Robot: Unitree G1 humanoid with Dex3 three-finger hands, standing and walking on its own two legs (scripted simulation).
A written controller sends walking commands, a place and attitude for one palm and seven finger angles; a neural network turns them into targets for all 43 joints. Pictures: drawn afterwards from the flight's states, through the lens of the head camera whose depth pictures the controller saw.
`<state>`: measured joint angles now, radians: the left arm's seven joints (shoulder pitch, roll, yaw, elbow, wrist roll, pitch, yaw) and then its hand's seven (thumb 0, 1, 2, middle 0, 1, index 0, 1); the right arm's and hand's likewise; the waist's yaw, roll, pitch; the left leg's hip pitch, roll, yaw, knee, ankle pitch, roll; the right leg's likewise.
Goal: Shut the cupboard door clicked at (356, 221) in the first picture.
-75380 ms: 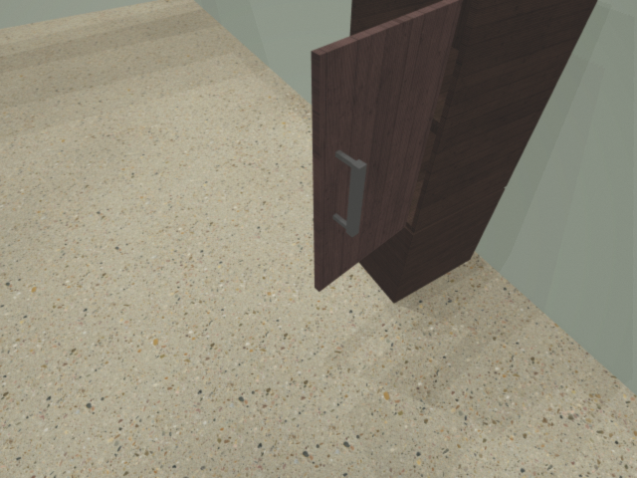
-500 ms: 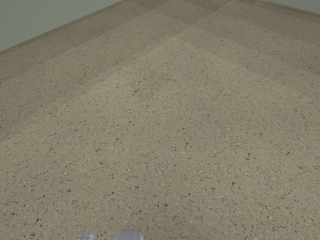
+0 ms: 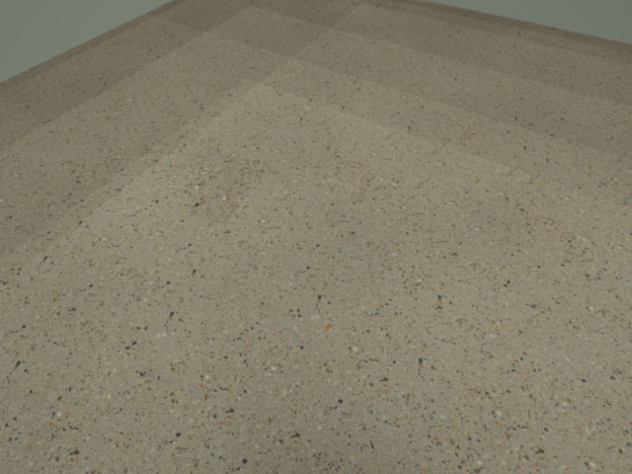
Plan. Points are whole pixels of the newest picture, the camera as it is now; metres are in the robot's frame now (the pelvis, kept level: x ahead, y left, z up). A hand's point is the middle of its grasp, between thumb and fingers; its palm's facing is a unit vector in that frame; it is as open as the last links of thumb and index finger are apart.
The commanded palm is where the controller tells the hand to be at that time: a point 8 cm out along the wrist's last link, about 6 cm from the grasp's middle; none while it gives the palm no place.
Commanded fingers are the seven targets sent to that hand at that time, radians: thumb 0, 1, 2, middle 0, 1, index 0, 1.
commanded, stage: turn to face it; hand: left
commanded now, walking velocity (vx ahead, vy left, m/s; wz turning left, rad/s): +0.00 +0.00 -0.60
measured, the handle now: out of the picture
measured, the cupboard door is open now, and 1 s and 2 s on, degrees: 2 2 2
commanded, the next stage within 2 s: none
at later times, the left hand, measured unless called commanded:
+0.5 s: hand (193, 422) +0.20 +0.21 -0.15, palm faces -0.26 -0.94 -0.20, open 7.4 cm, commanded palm none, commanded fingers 0.00 0.90 0.90 -0.20 -0.30 -0.20 -0.30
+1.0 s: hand (244, 398) +0.24 +0.14 -0.16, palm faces -0.54 -0.81 -0.21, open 7.4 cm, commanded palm none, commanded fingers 0.00 0.90 0.90 -0.20 -0.30 -0.20 -0.30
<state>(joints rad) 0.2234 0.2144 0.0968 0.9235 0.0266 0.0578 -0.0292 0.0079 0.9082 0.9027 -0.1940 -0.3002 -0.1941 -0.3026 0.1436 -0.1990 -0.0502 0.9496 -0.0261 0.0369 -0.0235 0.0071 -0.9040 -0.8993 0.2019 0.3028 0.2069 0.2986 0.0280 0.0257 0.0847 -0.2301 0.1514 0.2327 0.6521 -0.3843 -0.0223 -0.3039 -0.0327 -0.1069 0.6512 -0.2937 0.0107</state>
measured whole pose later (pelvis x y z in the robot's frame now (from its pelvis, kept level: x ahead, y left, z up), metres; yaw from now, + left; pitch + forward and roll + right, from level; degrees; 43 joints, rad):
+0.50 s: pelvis +0.04 +0.04 +0.02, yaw -17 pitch +1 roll -2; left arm 0.13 0.27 0.09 0.88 0.02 0.09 -0.04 0.01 0.91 0.90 -0.19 -0.30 -0.19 -0.30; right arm 0.22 -0.20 -0.01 0.88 -0.03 0.01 -0.03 0.01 -0.91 -0.90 0.20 0.30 0.20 0.30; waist 0.00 -0.03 0.09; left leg -0.24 0.10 0.12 0.52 -0.29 0.00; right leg -0.47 0.00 -0.03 1.05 -0.49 0.05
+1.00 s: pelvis +0.06 +0.02 +0.01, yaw -35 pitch +2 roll +0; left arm 0.19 0.23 0.07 0.88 0.02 0.07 -0.02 0.01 0.90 0.90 -0.20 -0.30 -0.20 -0.30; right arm 0.17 -0.24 -0.04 0.86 -0.01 0.03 -0.02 0.01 -0.91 -0.90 0.20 0.30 0.20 0.30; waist 0.00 -0.02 0.08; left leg -0.36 0.05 0.04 0.65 -0.33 -0.08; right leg -0.30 0.02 0.08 0.57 -0.31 0.02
